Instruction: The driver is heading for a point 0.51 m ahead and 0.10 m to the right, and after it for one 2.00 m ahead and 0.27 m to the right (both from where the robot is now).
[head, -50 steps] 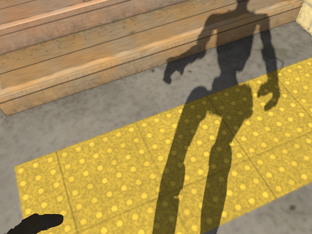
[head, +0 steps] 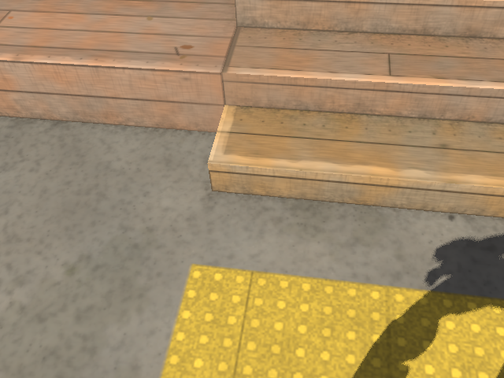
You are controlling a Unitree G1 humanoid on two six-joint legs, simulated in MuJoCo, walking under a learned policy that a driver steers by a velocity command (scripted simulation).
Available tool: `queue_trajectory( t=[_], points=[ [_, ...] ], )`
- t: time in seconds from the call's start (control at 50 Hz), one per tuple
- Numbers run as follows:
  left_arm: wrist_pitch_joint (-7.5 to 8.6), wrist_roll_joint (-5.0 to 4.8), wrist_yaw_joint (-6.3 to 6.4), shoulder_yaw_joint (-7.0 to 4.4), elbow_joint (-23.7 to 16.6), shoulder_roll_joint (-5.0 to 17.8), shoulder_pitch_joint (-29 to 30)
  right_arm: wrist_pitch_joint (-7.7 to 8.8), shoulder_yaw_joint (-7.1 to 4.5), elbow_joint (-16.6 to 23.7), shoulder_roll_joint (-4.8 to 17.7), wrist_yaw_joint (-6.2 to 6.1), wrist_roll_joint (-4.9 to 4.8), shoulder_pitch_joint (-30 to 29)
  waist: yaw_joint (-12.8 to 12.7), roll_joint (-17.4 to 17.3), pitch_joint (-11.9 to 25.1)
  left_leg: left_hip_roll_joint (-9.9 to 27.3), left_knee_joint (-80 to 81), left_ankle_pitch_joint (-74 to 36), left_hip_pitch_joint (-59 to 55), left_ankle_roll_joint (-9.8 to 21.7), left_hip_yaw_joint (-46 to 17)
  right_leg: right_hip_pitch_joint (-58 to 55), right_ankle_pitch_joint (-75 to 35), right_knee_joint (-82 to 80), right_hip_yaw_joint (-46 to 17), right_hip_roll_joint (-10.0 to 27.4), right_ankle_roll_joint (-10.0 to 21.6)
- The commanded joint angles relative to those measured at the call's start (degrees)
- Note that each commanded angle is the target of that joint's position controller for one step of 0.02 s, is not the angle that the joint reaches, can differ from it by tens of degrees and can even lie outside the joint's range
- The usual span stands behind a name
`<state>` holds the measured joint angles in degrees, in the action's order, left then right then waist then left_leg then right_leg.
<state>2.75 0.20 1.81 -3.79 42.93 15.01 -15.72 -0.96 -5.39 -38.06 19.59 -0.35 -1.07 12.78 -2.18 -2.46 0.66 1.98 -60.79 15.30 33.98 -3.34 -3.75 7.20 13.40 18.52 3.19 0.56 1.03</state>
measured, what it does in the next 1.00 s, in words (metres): walks ahead, turning right: left foot, then right foot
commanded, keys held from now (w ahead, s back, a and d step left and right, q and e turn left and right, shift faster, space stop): w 0.14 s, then w+e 0.86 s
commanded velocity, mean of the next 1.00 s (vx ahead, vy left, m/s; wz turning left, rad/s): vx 0.46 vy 0.00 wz -0.26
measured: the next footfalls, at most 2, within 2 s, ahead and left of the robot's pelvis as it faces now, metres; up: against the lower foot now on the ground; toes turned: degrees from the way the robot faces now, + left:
left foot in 0.22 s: +0.16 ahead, +0.18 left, +0.00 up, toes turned +5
right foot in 0.74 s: +0.48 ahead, -0.05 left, +0.00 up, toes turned -14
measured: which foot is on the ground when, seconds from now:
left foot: up 0.00-0.20, down 0.22-0.72, up 0.74-1.00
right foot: down 0.00-0.22, up 0.24-0.72, down 0.74-1.00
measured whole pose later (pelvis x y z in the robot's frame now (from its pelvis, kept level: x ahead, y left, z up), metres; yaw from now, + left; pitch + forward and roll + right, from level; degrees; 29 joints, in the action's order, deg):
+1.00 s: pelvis +0.46 +0.02 +0.00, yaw -21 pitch +1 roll -1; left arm 1.5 0.9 -1.4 -4.2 46.1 17.4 -20.4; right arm 1.6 -0.8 -38.2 15.5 1.1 3.0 8.5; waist -2.3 -1.9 -3.6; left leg 6.4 -53.3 16.0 33.7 -2.7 -2.8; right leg 10.8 10.9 21.3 -4.4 -8.2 6.3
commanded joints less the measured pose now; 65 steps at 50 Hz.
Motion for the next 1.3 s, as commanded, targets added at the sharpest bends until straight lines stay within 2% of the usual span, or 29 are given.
queue_trajectory(
  t=[0.02,0.14,0.18,0.2,0.22,0.24,0.26,0.28,0.32,0.36,0.46,0.62,0.68,0.72,0.74,0.76,0.78,0.82,0.84,0.88,0.94,1.08,1.16,1.18,1.2,1.22,1.24,1.26,1.3],
  points=[
    [1.38,-0.19,-0.30,-2.31,-2.6,9.6,-0.3,2.18,0.64,7.0,0.8,0.67,0.07,-7.7,-2.0,9.1,-2.7,1.9,7.3,-2.9,8.8,-0.2,0.1,-5.4,5.7,-11.2,-11.8,14.3,9.9],
    [1.41,-2.05,-2.17,-3.07,-0.3,12.8,-2.1,3.22,1.50,7.7,1.0,2.10,-0.31,-8.9,-1.5,10.0,-4.7,1.2,23.7,-0.3,-5.7,3.4,5.2,0.2,1.8,-9.6,-7.2,15.6,9.8],
    [0.73,-2.80,-2.59,-2.74,0.6,12.9,-1.9,3.57,0.87,6.4,1.8,2.09,-0.41,-4.1,2.3,8.8,-4.0,-0.9,31.0,-2.6,-16.3,5.6,7.2,3.7,-1.6,-4.9,-7.2,15.6,8.7],
    [0.71,-2.40,-2.74,-1.92,1.1,11.2,-2.4,3.61,-0.48,4.3,4.2,1.64,-0.50,2.6,5.7,7.0,-0.7,-2.5,32.9,-3.4,-27.2,6.9,7.5,7.0,-9.6,3.0,-5.4,13.2,7.2],
    [1.09,-1.48,-2.96,-0.46,0.6,7.8,-1.6,3.56,-1.93,2.6,7.6,0.93,-0.10,11.5,10.3,2.2,5.8,3.4,33.9,-2.5,-40.6,8.8,0.4,13.7,-8.5,18.7,-1.1,8.8,4.0],
    [2.07,-0.47,-2.93,1.32,-3.0,2.0,-2.0,3.54,-2.92,2.8,14.5,0.29,1.47,15.8,9.6,-15.2,11.3,20.0,40.9,6.1,-53.2,16.2,-26.3,33.7,15.2,41.3,1.4,0.3,-0.5],
    [2.81,-2.13,-2.44,-0.15,-2.3,7.6,-0.8,4.53,-2.09,2.9,10.7,0.57,1.73,16.4,11.1,-9.5,11.9,22.4,45.4,11.6,-48.5,19.1,-35.5,37.8,19.0,52.0,-8.9,-0.4,-0.5],
    [2.86,-3.33,-2.63,-1.02,-2.8,9.8,0.0,5.08,-0.82,2.6,7.3,0.86,1.41,13.2,9.2,-8.3,6.4,21.2,45.6,12.2,-44.4,17.6,-27.3,40.7,14.5,54.5,-10.5,2.2,0.5],
    [2.26,-2.30,-2.57,-1.13,-2.3,9.1,1.5,5.68,0.54,2.6,2.8,1.22,0.96,6.3,5.8,-5.7,0.1,15.7,48.7,6.5,-35.4,14.6,-15.2,38.7,4.7,50.5,-9.1,5.7,0.7],
    [0.95,-2.10,-2.68,-1.24,-1.1,7.6,-0.2,6.68,0.85,2.2,1.0,1.08,1.60,3.3,3.2,-5.7,-1.9,12.9,51.2,-4.8,-30.0,12.8,-6.6,33.8,-1.4,48.6,-9.5,6.4,0.0],
    [-0.34,-1.76,-2.84,-0.62,-2.0,4.3,2.7,7.73,0.16,-0.5,1.7,0.16,2.05,4.2,2.5,-1.3,-4.1,11.7,53.0,-19.8,-30.1,12.4,4.8,36.4,-11.1,39.3,-10.6,4.6,-1.6],
    [0.38,-1.60,-5.99,0.93,-8.2,2.4,17.0,5.73,-0.85,-4.9,5.2,-1.01,0.71,9.0,6.5,0.4,-7.9,13.5,50.7,-32.2,-38.4,10.2,14.0,34.3,-14.6,18.5,-1.1,2.7,1.9],
    [0.04,-1.76,-6.43,-0.36,-9.2,5.1,14.4,4.17,-1.39,-5.0,7.8,-1.77,0.39,8.4,3.1,-3.3,-2.5,13.7,39.6,-61.4,-42.9,9.1,15.8,25.9,-6.0,18.1,3.8,-2.4,5.3],
    [-0.41,-2.02,-5.64,-2.98,-6.9,10.1,1.4,3.43,-1.56,-4.3,9.1,-2.12,0.04,6.7,-4.6,-3.8,4.9,12.3,21.2,-65.8,-37.9,7.8,16.6,7.4,-5.2,14.9,3.9,-6.1,9.0],
    [-1.10,-1.79,-4.42,-4.61,-5.1,13.5,-7.5,3.99,-1.13,-3.5,8.4,-2.28,0.30,6.1,-9.2,-0.2,9.3,9.8,5.1,-49.0,-24.5,5.6,16.2,-10.3,-6.6,12.0,-4.4,-2.3,11.8],
    [-1.53,4.95,-3.48,-4.65,-3.1,17.9,-8.3,4.12,1.65,-0.8,-1.8,0.04,2.84,13.2,-0.9,14.8,16.5,-1.9,-19.7,17.9,-0.4,2.6,14.8,-29.8,-14.5,13.7,-32.2,15.3,21.7],
    [-1.93,2.81,-3.08,-4.93,-4.7,16.9,-11.3,4.61,1.33,-0.1,1.3,0.40,3.52,8.1,-5.7,6.4,22.8,-4.8,-26.2,17.8,4.9,3.0,2.1,-30.3,-14.4,5.5,-46.9,18.4,24.9],
    [-1.98,1.34,-2.45,-3.51,-3.0,12.1,-4.6,5.87,2.09,1.7,1.7,0.75,2.70,1.9,-2.1,2.6,5.3,1.8,-16.4,5.4,7.8,3.9,0.4,-14.3,-12.8,0.2,-32.7,14.7,19.5],
    [-1.62,0.99,-2.41,-2.72,-2.9,9.9,-1.8,5.58,1.96,1.4,2.3,0.68,3.33,1.5,0.4,2.0,1.1,3.2,-11.8,4.3,4.4,3.5,0.5,-6.9,-17.9,-0.8,-28.2,11.6,17.2],
    [-1.08,0.34,-2.50,-1.86,-2.9,8.6,0.4,3.54,2.09,0.7,2.9,0.80,4.41,4.6,3.6,3.0,1.3,3.7,-6.8,5.3,-3.5,1.8,0.8,1.4,-21.9,-2.8,-22.8,8.3,16.4],
    [-0.01,0.73,-2.93,-2.39,-1.5,11.1,-1.0,2.53,3.05,1.1,0.9,1.35,4.21,2.8,3.8,4.2,0.3,3.5,2.5,4.0,-5.3,0.5,3.1,6.9,-18.9,-5.1,-20.2,5.9,16.3],
    [-0.14,0.90,-3.20,-3.04,0.3,12.2,-6.2,3.64,3.74,4.5,0.9,1.78,2.88,-10.5,-2.0,6.7,-2.1,0.8,23.8,-10.3,-6.8,-0.1,3.2,4.6,-9.4,-4.0,-22.4,4.4,12.0],
    [0.38,1.07,-2.61,-2.76,0.9,12.2,-5.0,4.89,2.83,2.3,2.5,1.17,3.21,-4.1,1.8,6.4,-0.7,-1.0,31.5,-7.2,-18.8,2.5,4.0,3.9,-13.2,3.0,-24.5,6.2,8.6],
    [0.71,1.01,-2.59,-2.21,1.4,10.9,-5.5,5.54,2.25,0.5,3.6,0.62,3.78,1.1,4.2,4.4,1.3,-1.4,34.5,-5.2,-25.7,3.8,3.9,4.7,-17.3,9.9,-22.7,3.5,7.3],
    [1.27,0.63,-2.76,-1.11,0.8,7.8,-5.2,6.31,1.29,-0.5,7.3,-0.15,4.76,8.8,7.9,-1.8,6.6,7.9,38.8,3.1,-34.4,6.8,-6.3,7.8,-14.4,24.4,-17.8,-0.3,5.4],
    [1.47,-0.90,-2.65,-0.23,-1.3,4.0,-9.3,5.69,-0.48,-1.5,14.3,-0.33,5.14,12.7,6.8,-15.7,10.8,20.4,47.1,14.0,-45.1,13.1,-30.9,22.7,9.2,39.1,-9.4,-9.7,2.8],
    [0.68,0.83,-2.28,-0.45,0.2,7.5,-9.0,4.89,-0.34,-2.5,11.1,0.03,3.93,10.6,4.9,-9.9,6.4,21.9,49.5,20.7,-40.9,14.8,-38.2,28.7,15.4,45.2,-10.6,-6.3,3.3],
    [0.30,1.32,-2.61,-0.64,0.9,8.3,-6.6,4.76,0.76,-1.9,6.4,0.43,3.29,7.2,4.1,-2.8,0.8,19.3,49.1,20.2,-35.9,14.3,-31.3,28.9,11.0,46.4,-12.0,-4.0,3.7],
    [0.14,1.70,-3.52,-0.30,0.6,7.3,-2.2,5.14,1.91,-3.1,2.4,0.65,2.87,4.9,3.4,-2.3,-2.7,13.8,49.8,4.2,-30.9,12.6,-18.4,27.0,6.1,42.9,-10.6,-1.2,3.3]
  ],
)
Keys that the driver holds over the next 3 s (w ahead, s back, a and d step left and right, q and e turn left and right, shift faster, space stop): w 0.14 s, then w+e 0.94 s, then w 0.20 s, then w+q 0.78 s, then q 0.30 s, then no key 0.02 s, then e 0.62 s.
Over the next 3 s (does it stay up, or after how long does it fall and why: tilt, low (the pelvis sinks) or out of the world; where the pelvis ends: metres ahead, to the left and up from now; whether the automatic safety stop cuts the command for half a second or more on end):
stays up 1.39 -0.14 0.16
